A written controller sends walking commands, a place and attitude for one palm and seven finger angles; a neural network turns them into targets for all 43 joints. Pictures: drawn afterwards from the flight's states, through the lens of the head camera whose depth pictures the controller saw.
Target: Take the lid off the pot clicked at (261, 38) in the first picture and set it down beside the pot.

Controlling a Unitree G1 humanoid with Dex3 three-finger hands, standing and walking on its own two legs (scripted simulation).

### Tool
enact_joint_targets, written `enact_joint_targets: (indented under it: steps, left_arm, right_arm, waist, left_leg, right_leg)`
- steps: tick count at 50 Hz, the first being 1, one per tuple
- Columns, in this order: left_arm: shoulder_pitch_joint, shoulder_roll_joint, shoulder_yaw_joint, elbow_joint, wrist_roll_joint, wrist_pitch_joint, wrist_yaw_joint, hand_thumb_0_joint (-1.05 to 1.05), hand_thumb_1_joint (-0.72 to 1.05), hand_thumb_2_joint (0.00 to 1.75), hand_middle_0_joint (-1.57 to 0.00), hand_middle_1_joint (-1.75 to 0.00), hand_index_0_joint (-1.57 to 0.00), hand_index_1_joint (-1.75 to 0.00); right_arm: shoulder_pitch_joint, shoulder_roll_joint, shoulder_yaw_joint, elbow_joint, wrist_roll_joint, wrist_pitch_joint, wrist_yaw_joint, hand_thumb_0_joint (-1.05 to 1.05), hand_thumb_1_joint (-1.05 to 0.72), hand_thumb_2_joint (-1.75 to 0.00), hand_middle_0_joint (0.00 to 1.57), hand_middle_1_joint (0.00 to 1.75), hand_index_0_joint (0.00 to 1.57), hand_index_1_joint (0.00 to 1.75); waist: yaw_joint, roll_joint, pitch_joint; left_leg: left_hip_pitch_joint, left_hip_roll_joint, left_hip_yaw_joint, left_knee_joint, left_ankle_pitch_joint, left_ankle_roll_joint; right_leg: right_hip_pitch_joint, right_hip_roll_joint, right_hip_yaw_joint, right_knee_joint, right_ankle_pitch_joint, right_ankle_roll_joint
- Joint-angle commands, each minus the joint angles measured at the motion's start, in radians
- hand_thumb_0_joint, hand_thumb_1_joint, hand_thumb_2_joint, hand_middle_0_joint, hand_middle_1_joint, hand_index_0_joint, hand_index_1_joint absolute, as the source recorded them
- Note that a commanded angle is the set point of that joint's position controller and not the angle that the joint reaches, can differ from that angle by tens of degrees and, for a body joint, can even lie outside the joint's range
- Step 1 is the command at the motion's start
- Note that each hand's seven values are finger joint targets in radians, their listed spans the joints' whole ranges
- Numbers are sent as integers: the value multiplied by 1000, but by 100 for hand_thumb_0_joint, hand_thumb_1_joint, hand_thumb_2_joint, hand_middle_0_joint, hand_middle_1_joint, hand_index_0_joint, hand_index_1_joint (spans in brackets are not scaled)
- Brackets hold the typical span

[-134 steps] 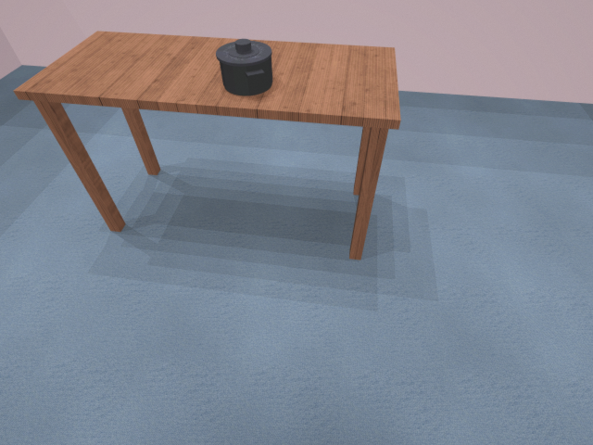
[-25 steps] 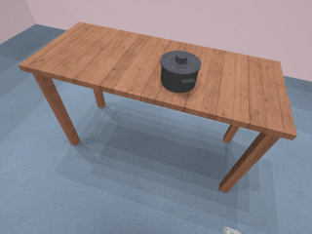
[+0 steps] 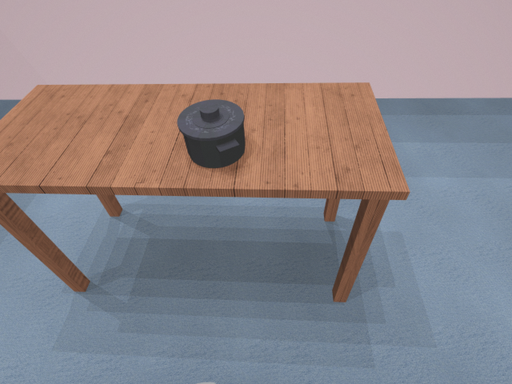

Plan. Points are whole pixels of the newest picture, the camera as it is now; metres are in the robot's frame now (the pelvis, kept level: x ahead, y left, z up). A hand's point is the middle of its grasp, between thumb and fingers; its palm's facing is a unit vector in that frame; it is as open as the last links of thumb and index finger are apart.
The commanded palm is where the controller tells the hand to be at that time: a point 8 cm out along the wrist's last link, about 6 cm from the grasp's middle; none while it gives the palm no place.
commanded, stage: take the last steps up to it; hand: left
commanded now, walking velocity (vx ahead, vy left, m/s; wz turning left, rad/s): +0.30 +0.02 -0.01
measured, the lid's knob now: (209, 111) +0.71 +0.15 +0.05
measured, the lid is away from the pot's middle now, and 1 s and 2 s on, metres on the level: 0.00 0.00 0.00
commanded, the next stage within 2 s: come to a stop and stand still in 0.52 s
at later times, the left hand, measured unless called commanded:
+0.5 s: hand out of the picture +0.11 +0.23 -0.19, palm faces +0.03 -0.98 -0.18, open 7.4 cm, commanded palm none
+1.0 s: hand (175, 318) +0.28 +0.20 -0.18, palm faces +0.00 -0.97 -0.23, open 7.3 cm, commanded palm none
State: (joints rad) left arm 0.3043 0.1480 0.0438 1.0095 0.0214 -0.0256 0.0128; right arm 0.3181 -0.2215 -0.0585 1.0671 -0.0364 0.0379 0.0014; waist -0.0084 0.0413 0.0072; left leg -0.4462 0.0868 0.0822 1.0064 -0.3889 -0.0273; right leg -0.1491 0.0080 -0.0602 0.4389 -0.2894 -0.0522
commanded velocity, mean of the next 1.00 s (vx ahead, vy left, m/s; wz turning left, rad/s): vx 0.05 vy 0.02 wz -0.01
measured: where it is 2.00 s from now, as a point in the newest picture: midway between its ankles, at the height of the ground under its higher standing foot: outside the picture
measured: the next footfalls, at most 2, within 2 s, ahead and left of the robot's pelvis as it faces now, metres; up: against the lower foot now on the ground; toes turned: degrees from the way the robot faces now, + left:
left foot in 0.34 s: +0.19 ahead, +0.14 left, +0.00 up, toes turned +4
right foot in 0.74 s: +0.28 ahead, -0.08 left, +0.00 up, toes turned -3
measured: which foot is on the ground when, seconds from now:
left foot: up 0.00-0.32, down 0.34-1.00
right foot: down 0.00-0.34, up 0.36-0.72, down 0.74-1.00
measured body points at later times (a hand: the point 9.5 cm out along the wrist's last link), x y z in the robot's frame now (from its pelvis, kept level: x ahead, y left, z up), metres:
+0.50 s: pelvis +0.13 +0.05 -0.01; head +0.15 +0.07 +0.44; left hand +0.11 +0.28 -0.17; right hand +0.19 -0.18 -0.15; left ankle +0.15 +0.14 -0.74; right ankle +0.07 -0.06 -0.66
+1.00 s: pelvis +0.20 +0.02 -0.01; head +0.23 +0.01 +0.44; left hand +0.28 +0.25 -0.16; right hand +0.19 -0.19 -0.17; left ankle +0.16 +0.14 -0.74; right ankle +0.24 -0.08 -0.74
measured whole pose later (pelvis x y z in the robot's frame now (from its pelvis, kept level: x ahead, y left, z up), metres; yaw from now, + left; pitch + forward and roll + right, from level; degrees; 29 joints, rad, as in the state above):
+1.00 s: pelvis +0.20 +0.02 -0.01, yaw -1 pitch +0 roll +1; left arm 0.15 0.15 0.03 1.04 0.02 0.00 0.05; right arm 0.27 -0.13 -0.03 1.08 -0.01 0.03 -0.04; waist -0.02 0.01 0.06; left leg -0.17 0.02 0.09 0.52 -0.34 -0.01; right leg -0.32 -0.03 -0.09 0.55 -0.23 -0.03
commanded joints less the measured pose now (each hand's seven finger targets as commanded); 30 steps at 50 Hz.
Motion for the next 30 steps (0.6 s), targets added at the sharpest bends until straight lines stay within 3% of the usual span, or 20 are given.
enact_joint_targets:
  steps: [1,6,8,11,13,14,15,16,17,18,19,20,21,22,24,26,30]
  left_arm:
    - [72,152,30,-13,-7,-39,3,0,90,90,-20,-30,-20,-30]
    - [167,146,25,44,-1,-49,6,0,90,90,-20,-30,-20,-30]
    - [165,149,27,57,2,-49,9,0,90,90,-20,-30,-20,-30]
    - [164,153,28,75,7,-45,12,0,90,90,-20,-30,-20,-30]
    - [143,148,30,82,5,-44,14,0,90,90,-20,-30,-20,-30]
    - [128,148,32,85,0,-43,13,0,90,90,-20,-30,-20,-30]
    - [132,134,30,87,-5,-42,11,0,90,90,-20,-30,-20,-30]
    - [166,95,25,78,-10,-39,6,0,90,90,-20,-30,-20,-30]
    - [175,53,15,59,-19,-37,1,0,90,90,-20,-30,-20,-30]
    - [127,76,18,38,-10,-33,8,0,90,90,-20,-30,-20,-30]
    - [89,75,21,41,-1,-29,7,0,90,90,-20,-30,-20,-30]
    - [63,66,23,43,1,-26,0,0,90,90,-20,-30,-20,-30]
    - [68,66,21,44,0,-21,-7,0,90,90,-20,-30,-20,-30]
    - [75,50,20,47,4,-13,-10,0,90,90,-20,-30,-20,-30]
    - [97,30,20,47,5,1,-9,0,90,90,-20,-30,-20,-30]
    - [89,30,19,31,2,12,-9,0,90,90,-20,-30,-20,-30]
    - [0,33,14,-10,7,16,-13,0,90,90,-20,-30,-20,-30]
  right_arm:
    - [-55,-21,-9,-73,11,-53,12,0,-90,-90,20,30,20,30]
    - [-142,-10,-6,-100,16,-64,14,0,-90,-90,20,30,20,30]
    - [-166,-5,-4,-106,19,-69,15,0,-90,-90,20,30,20,30]
    - [-187,8,-2,-112,23,-78,19,0,-90,-90,20,30,20,30]
    - [-139,9,1,-96,23,-88,13,0,-90,-90,20,30,20,30]
    - [-63,3,1,-69,21,-95,5,0,-90,-90,20,30,20,30]
    - [51,-23,-3,-32,16,-103,-5,0,-90,-90,20,30,20,30]
    - [162,-110,-24,-9,7,-110,-15,0,-90,-90,20,30,20,30]
    - [222,-191,-37,-6,5,-106,-22,0,-90,-90,20,30,20,30]
    - [202,-180,-27,-14,11,-88,-26,0,-90,-90,20,30,20,30]
    - [125,-123,-15,-27,13,-91,-28,0,-90,-90,20,30,20,30]
    - [66,-75,-1,-45,16,-99,-29,0,-90,-90,20,30,20,30]
    - [19,-45,11,-62,20,-104,-31,0,-90,-90,20,30,20,30]
    - [5,-31,18,-61,19,-110,-32,0,-90,-90,20,30,20,30]
    - [4,-18,16,-58,19,-117,-36,0,-90,-90,20,30,20,30]
    - [-16,-32,15,-67,22,-116,-36,0,-90,-90,20,30,20,30]
    - [-2,-61,7,-54,15,-100,-30,0,-90,-90,20,30,20,30]
  waist:
    - [11,-121,73]
    - [48,-148,81]
    - [49,-140,92]
    - [48,-174,114]
    - [18,-159,98]
    - [-16,-142,61]
    - [-57,-100,0]
    - [-87,56,-75]
    - [-85,270,-126]
    - [-83,179,-83]
    - [-62,111,-17]
    - [-41,103,47]
    - [-18,36,72]
    - [-2,37,83]
    - [20,28,40]
    - [32,24,34]
    - [8,71,54]
  left_leg:
    - [-149,26,-12,-10,114,-20]
    - [-180,19,-7,-124,113,-17]
    - [-170,16,-9,-171,97,-9]
    - [-84,-3,0,-265,82,11]
    - [32,-32,16,-382,109,27]
    - [150,-68,41,-469,165,35]
    - [309,-78,29,-542,232,47]
    - [495,81,-159,-557,301,94]
    - [612,315,-463,-673,409,199]
    - [543,353,-498,-726,370,259]
    - [424,305,-413,-754,280,244]
    - [317,270,-360,-783,259,227]
    - [265,254,-325,-799,259,229]
    - [232,224,-258,-809,320,213]
    - [246,191,-173,-791,472,209]
    - [229,185,-146,-797,469,225]
    - [229,167,-123,-799,328,226]
  right_leg:
    - [52,-240,187,-253,189,-124]
    - [130,-272,219,-245,290,-145]
    - [136,-283,222,-237,299,-147]
    - [95,-282,206,-213,337,-128]
    - [82,-252,173,-142,414,-101]
    - [68,-211,129,-46,491,-77]
    - [35,-162,92,126,524,-52]
    - [-129,-83,36,335,256,-13]
    - [-340,22,-32,600,-251,24]
    - [-392,-6,41,736,-312,6]
    - [-408,-53,60,786,-245,4]
    - [-410,-82,71,793,-166,10]
    - [-396,-97,73,781,-138,19]
    - [-377,-108,76,751,-94,27]
    - [-340,-105,56,671,-61,41]
    - [-309,-111,46,571,-61,45]
    - [-270,-93,3,368,-32,51]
